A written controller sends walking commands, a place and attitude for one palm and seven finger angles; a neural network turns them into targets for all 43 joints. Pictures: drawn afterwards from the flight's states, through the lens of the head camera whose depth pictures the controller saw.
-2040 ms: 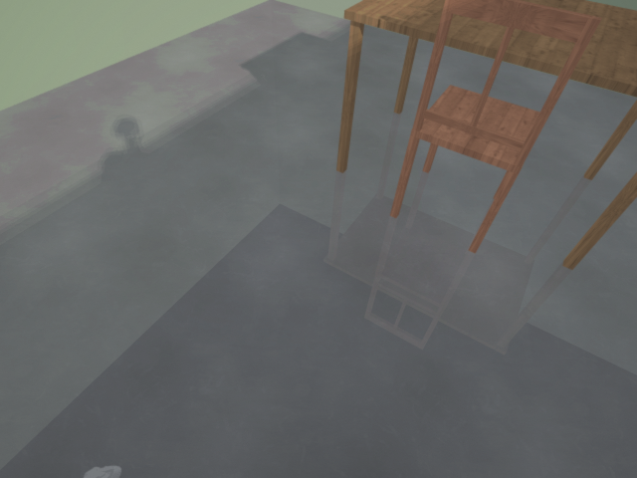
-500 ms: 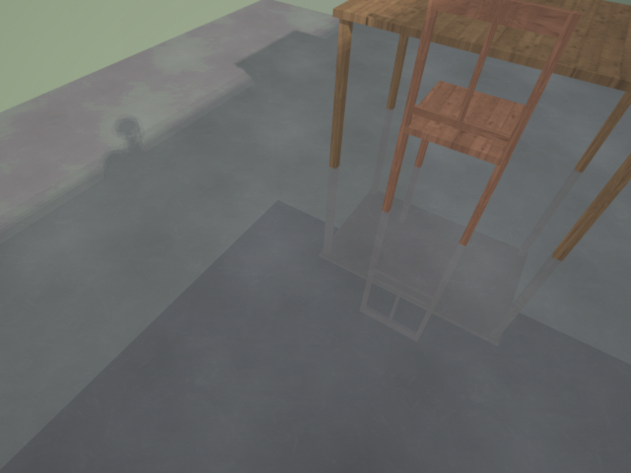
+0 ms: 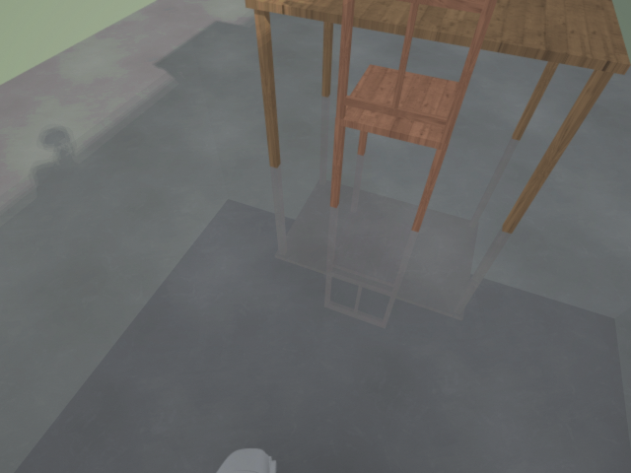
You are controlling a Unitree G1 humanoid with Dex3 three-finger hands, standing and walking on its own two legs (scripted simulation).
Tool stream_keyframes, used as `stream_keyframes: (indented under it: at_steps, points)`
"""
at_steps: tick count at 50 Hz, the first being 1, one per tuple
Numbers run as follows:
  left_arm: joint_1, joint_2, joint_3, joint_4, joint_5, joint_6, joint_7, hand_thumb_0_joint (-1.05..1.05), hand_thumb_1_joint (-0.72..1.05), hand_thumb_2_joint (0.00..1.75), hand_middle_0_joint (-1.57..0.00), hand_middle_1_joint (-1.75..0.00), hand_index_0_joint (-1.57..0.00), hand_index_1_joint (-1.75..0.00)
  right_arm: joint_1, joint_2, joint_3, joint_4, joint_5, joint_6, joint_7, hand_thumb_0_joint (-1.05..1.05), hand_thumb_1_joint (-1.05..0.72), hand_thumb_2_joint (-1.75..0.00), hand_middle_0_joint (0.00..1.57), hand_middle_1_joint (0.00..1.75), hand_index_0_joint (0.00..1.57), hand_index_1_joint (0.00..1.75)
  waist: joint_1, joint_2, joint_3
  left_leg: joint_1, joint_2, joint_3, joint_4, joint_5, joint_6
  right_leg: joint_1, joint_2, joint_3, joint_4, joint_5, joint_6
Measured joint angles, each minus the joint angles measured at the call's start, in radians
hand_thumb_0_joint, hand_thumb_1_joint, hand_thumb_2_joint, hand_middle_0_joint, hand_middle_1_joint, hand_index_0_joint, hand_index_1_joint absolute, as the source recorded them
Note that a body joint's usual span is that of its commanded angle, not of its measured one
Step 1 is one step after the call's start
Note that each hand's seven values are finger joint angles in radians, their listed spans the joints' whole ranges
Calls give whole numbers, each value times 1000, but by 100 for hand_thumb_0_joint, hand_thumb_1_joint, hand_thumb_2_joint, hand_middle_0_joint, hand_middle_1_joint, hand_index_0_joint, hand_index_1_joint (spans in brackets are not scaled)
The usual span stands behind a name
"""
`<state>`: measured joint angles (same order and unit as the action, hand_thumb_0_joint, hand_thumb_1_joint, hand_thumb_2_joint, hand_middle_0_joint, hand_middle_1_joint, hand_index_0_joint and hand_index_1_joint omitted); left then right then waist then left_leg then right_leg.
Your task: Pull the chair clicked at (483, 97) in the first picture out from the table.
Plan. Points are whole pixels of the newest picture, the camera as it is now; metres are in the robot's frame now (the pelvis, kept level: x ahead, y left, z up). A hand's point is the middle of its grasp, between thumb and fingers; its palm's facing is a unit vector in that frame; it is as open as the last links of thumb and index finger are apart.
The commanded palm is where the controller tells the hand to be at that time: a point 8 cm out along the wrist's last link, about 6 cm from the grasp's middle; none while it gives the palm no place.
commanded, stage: walk to a spot facing it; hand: left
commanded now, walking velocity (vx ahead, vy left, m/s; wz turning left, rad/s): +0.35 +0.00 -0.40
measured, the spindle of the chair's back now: (404, 60) +1.23 -0.15 -0.07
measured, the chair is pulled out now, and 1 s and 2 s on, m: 0.00 0.00 0.00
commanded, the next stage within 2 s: turn to face it in 0.94 s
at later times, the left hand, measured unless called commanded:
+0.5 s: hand (190, 348) +0.32 +0.25 -0.16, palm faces -0.20 -0.96 -0.21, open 7.4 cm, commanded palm none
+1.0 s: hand (313, 248) +0.56 +0.06 -0.16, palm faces -0.52 -0.83 -0.21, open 7.3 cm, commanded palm none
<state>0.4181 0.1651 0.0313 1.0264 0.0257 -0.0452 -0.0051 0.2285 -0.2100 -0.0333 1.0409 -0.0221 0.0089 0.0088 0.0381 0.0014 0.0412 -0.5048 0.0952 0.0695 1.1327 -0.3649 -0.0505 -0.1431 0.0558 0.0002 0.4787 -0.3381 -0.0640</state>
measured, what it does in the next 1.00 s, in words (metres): walks ahead, turning right: left foot, then right foot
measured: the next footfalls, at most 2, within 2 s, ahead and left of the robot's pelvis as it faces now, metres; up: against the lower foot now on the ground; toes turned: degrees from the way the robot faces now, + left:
left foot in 0.26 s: +0.27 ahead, +0.15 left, +0.00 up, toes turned -1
right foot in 0.80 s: +0.39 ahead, -0.16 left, +0.00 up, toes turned -34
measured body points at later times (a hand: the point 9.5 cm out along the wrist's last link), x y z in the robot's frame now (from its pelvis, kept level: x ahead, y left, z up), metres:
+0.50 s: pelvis +0.20 +0.06 +0.01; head +0.23 +0.08 +0.45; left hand +0.33 +0.30 -0.15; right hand +0.18 -0.18 -0.13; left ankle +0.23 +0.15 -0.74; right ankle +0.18 -0.07 -0.64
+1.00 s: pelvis +0.38 -0.05 +0.00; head +0.42 -0.08 +0.45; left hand +0.59 +0.10 -0.14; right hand +0.28 -0.27 -0.15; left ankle +0.47 +0.09 -0.66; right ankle +0.36 -0.14 -0.74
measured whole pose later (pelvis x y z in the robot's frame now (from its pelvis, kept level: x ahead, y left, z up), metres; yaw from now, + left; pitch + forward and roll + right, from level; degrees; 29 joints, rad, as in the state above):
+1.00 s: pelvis +0.38 -0.05 +0.00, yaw -31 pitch +1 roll +0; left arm 0.17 0.19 0.07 0.96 0.02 -0.03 -0.01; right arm 0.24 -0.18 -0.04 0.97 -0.03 -0.01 0.00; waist -0.05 0.01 0.08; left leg -0.56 0.19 0.06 1.13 -0.30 -0.07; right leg -0.28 0.04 -0.07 0.49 -0.22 -0.07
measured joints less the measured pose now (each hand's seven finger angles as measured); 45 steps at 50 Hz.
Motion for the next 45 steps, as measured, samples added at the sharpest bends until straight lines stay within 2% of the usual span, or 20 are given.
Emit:
stream_keyframes:
  at_steps: [3, 6, 11, 13, 15, 17, 20, 23, 26, 30, 33, 36, 38, 40, 41, 43, 45]
  points:
    - [27, -17, -4, 23, 1, -3, 2, 1, 90, 90, -20, -30, -20, -30, -50, 11, -6, -46, 1, -8, 9, 1, -90, -89, 20, 30, 20, 30, -7, -4, -1, -86, 13, -6, -71, 95, -10, 50, 1, 34, -83, 21, 7]
    - [36, -23, -3, 39, 4, -4, 6, 1, 90, 90, -20, -30, -20, -30, -98, 23, -8, -81, 4, -17, 17, 1, -90, -89, 20, 30, 20, 30, -2, -7, 7, -119, 21, -13, -187, 154, -9, 98, 0, 65, -130, 17, 20]
    - [28, 0, 13, 45, 4, 2, 10, 1, 90, 90, -20, -30, -20, -30, -150, 41, 1, -115, 9, -40, 20, 1, -90, -89, 20, 30, 20, 30, 20, -27, 22, -27, -7, 1, -454, 174, 17, 165, -19, 107, -110, -65, 51]
    - [33, 9, 26, 43, -3, 6, 8, 1, 90, 90, -20, -30, -20, -30, -155, 41, 10, -128, 2, -64, 11, 1, -90, -89, 20, 30, 20, 30, 20, -27, 18, 45, -10, 10, -536, 215, 46, 121, -14, 117, 53, -141, 51]
    - [-3, 31, 39, 47, -9, 21, 3, 1, 90, 90, -20, -30, -20, -30, -157, 54, 15, -132, -2, -80, 1, 1, -90, -89, 20, 30, 20, 30, 16, -49, 33, 56, -7, 46, -463, 165, 72, -13, -17, 99, 407, -179, 37]
    - [-46, 55, 51, 41, -4, 34, -3, 1, 90, 90, -20, -30, -20, -29, -136, 66, 18, -125, -3, -81, -6, 0, -90, -89, 20, 30, 20, 30, 12, -63, 34, 107, -3, 84, -473, 118, 78, -147, -32, 52, 668, -125, 31]
    - [-117, 82, 67, 1, 7, 47, -16, 1, 91, 90, -20, -30, -20, -29, -76, 78, 15, -95, -4, -83, -17, 0, -90, -89, 20, 30, 20, 30, 4, -66, 25, 193, -5, 124, -560, 121, 75, -302, -76, -16, 785, -13, 39]
    - [-167, 89, 78, -51, 12, 57, -24, 1, 91, 90, -20, -30, -19, -29, -12, 66, -9, -63, 3, -85, -33, -1, -93, -89, 21, 30, 20, 30, -6, -61, 5, 265, -10, 170, -642, 122, 80, -412, -114, -41, 760, 67, 56]
    - [-216, 87, 83, -85, 16, 68, -31, 1, 91, 90, -19, -30, -19, -29, 45, 40, -16, -34, 1, -84, -34, -1, -94, -89, 20, 30, 20, 30, -24, -53, -2, 330, -16, 209, -704, 115, 78, -475, -145, -46, 685, 134, 75]
    - [-279, 77, 74, -106, 18, 79, -41, 1, 91, 90, -19, -30, -19, -29, 115, 20, -18, -4, 0, -80, -29, 0, -93, -89, 20, 30, 20, 30, -53, -40, 10, 411, -15, 252, -752, 87, 63, -488, -172, -59, 519, 186, 88]
    - [-324, 66, 64, -114, 15, 83, -46, 1, 91, 90, -19, -30, -19, -29, 158, 16, -16, 12, -5, -74, -24, 0, -92, -89, 20, 30, 20, 30, -79, -29, 31, 463, -1, 284, -760, 51, 41, -458, -172, -78, 374, 182, 81]
    - [-360, 54, 52, -119, 13, 79, -50, 1, 91, 90, -19, -30, -19, -29, 195, 16, -13, 25, -10, -65, -19, 0, -91, -89, 20, 30, 20, 30, -104, -17, 50, 508, 24, 318, -741, -2, 9, -407, -151, -103, 256, 150, 57]
    - [-377, 47, 43, -125, 12, 67, -52, 1, 91, 90, -19, -30, -19, -29, 219, 18, -12, 30, -10, -58, -15, 0, -91, -89, 20, 30, 20, 30, -114, -2, 59, 524, 58, 338, -687, -55, -18, -353, -120, -128, 181, 111, 31]
    - [-381, 52, 34, -135, 12, 36, -52, 1, 91, 90, -20, -30, -19, -29, 246, 29, -7, 34, -2, -45, -7, 1, -91, -89, 20, 30, 20, 30, -113, -7, 59, 472, 112, 322, -485, -112, -24, -287, -95, -145, 113, 156, -4]
    - [-383, 52, 33, -137, 6, 20, -47, 1, 91, 90, -20, -30, -19, -29, 236, 33, -4, 36, 4, -33, -4, 1, -91, -89, 20, 30, 20, 30, -109, -9, 68, 399, 125, 254, -301, -145, -24, -297, -88, -142, 155, 151, -11]
    - [-369, 48, 28, -135, -8, 9, -36, 1, 91, 90, -20, -30, -20, -29, 192, 34, -3, 34, 9, -14, -6, 1, -91, -89, 20, 30, 20, 30, -106, -11, 82, 247, 102, 111, 13, -140, -18, -279, -71, -129, 189, 101, -14]
    - [-337, 37, 23, -120, -12, 11, -24, 0, 91, 90, -20, -30, -20, -29, 138, 29, -7, 15, 6, -9, -10, 1, -91, -89, 20, 30, 20, 30, -102, -3, 80, 128, 92, 40, 137, -64, -14, -229, -49, -114, 142, 91, -8]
